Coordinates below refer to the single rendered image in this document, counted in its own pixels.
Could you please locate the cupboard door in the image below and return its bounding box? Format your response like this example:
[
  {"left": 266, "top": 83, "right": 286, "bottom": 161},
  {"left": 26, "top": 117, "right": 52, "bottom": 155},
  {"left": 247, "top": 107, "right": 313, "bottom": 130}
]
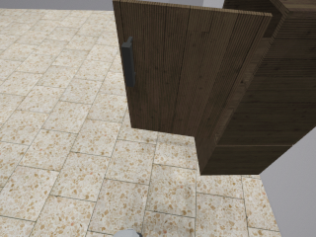
[{"left": 113, "top": 0, "right": 273, "bottom": 140}]

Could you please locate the handle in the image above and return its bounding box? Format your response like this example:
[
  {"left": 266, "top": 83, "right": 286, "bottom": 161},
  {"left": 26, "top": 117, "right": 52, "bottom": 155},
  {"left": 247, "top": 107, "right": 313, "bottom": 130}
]
[{"left": 121, "top": 37, "right": 136, "bottom": 87}]

